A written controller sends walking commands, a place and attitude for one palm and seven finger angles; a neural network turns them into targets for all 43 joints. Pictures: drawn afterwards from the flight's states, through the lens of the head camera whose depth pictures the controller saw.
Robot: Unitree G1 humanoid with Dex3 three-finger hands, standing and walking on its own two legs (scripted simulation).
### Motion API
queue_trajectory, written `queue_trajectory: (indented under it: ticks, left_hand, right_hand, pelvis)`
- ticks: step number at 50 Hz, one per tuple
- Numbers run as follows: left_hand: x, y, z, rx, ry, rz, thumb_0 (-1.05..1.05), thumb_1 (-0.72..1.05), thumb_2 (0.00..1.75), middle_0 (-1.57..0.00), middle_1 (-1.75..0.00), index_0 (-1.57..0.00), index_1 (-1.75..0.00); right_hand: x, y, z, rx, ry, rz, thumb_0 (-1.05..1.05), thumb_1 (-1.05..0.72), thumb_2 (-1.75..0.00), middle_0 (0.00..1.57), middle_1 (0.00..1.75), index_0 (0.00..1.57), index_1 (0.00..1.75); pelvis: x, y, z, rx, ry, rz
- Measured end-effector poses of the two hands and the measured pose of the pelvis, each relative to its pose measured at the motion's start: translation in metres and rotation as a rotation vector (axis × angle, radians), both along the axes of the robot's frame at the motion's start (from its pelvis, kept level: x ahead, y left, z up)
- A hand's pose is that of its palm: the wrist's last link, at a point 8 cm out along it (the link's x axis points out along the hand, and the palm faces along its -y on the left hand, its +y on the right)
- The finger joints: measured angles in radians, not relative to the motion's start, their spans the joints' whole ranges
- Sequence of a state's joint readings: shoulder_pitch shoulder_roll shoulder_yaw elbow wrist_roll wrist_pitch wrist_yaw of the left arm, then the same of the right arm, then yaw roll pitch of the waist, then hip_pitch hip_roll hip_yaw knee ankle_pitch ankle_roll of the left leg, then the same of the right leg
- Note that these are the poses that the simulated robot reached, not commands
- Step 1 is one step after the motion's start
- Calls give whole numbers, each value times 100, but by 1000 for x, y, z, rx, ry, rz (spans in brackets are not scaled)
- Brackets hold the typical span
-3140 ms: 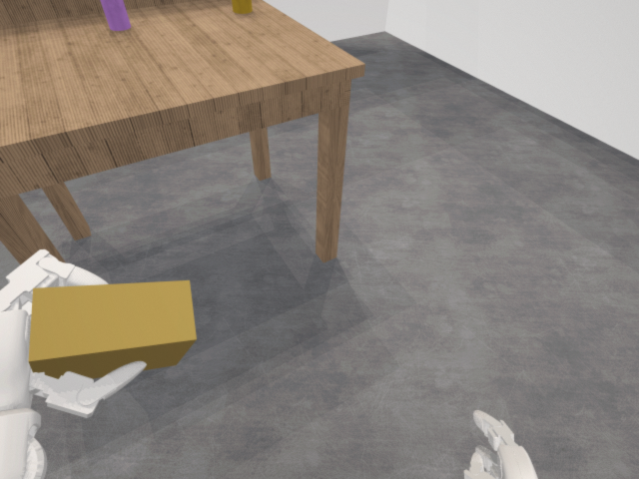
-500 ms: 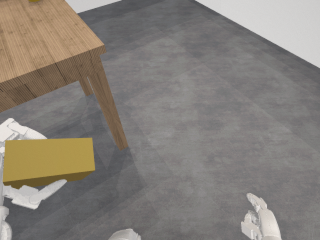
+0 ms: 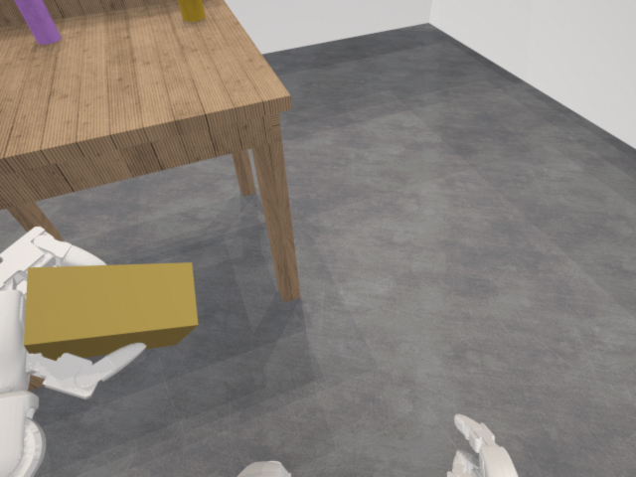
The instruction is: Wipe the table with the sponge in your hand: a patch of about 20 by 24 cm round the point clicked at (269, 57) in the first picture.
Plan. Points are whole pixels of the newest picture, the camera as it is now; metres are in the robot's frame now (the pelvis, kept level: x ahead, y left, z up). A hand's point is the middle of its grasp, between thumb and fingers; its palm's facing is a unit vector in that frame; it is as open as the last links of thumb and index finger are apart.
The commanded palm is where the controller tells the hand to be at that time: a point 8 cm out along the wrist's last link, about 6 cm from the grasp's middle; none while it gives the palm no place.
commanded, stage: take the last steps up to it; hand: left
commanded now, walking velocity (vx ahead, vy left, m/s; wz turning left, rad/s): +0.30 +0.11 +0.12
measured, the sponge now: (139, 310) +0.23 +0.20 +0.16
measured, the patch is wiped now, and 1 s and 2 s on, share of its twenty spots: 0.00 0.00 0.00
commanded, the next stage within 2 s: none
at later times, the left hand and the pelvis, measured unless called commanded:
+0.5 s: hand (51, 285) +0.23 +0.27 +0.19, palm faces +0.44 -0.81 -0.39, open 10.3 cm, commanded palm +0.18 +0.31 +0.19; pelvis +0.03 +0.03 +0.01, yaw +2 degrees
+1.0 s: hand (105, 214) +0.33 +0.27 +0.18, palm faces +0.40 -0.80 -0.44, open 10.3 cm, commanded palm +0.28 +0.32 +0.19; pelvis +0.13 +0.03 +0.00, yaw +2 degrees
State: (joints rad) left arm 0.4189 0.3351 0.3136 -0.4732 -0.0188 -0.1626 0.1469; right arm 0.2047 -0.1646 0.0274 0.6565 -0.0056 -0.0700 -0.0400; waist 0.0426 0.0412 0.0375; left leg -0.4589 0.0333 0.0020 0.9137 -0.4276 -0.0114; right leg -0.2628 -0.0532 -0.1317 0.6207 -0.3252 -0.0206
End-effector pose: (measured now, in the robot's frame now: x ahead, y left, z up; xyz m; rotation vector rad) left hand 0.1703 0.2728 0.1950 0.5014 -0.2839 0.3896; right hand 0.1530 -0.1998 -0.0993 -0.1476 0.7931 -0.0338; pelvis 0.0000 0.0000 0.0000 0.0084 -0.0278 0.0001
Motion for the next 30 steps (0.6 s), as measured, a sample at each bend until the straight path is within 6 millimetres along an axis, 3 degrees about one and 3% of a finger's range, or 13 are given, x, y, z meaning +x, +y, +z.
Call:
queue_trajectory:
  ticks: [7, 13, 17, 21, 26, 30]
  left_hand:
    - [-5, -4, 5, 6, 52, -15, -1, -50, 99, -71, -135, -72, -135]
    - [-7, 16, 9, 25, 24, -2, -1, -50, 100, -71, -135, -72, -135]
    - [-1, 36, 4, 5, -63, 6, -1, -50, 100, -71, -135, -72, -135]
    - [15, 47, -1, -9, -73, 9, -1, -50, 100, -71, -135, -72, -135]
    - [24, 37, 7, 5, -44, -22, -1, -50, 100, -71, -135, -72, -135]
    - [33, 26, 13, 46, -17, -27, -1, -50, 100, -71, -135, -72, -135]
  right_hand:
    - [-13, -41, 19, -91, 39, -60, 2, -90, -90, 21, 30, 20, 30]
    - [-9, -53, 36, -181, 5, -87, 2, -90, -90, 20, 30, 20, 30]
    - [3, -41, 38, -212, -48, -106, 1, -90, -90, 20, 30, 19, 30]
    - [14, -12, 38, -139, -80, -103, 1, -91, -90, 20, 30, 19, 30]
    - [24, 23, 34, -38, -80, -56, 1, -90, -90, 20, 30, 20, 30]
    - [33, 33, 21, 9, -49, -25, 1, -90, -90, 21, 30, 20, 30]
  pelvis:
    - [-2, -3, 18, 36, 15, 29]
    - [4, 10, 18, 29, 27, 37]
    - [10, 26, 5, 7, 9, 28]
    - [15, 30, 6, 0, 4, 34]
    - [28, 28, 13, -12, 21, 29]
    - [42, 22, 13, -12, 26, 24]
